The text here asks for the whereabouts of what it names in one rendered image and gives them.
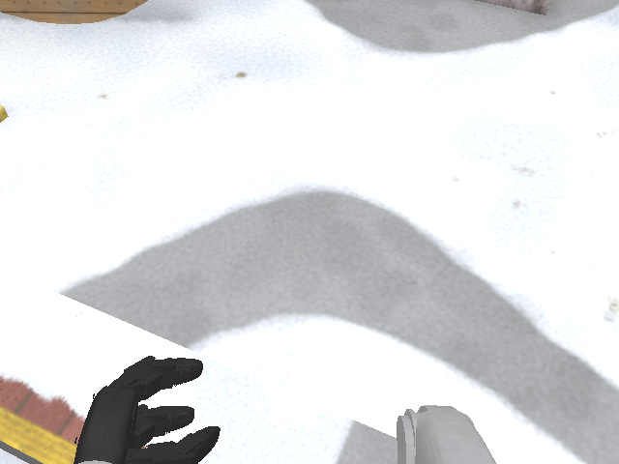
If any right robot thigh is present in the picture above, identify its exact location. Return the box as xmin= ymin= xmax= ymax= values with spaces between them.
xmin=397 ymin=406 xmax=496 ymax=464

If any robot left hand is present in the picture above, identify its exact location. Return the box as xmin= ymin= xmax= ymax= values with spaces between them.
xmin=74 ymin=356 xmax=221 ymax=464

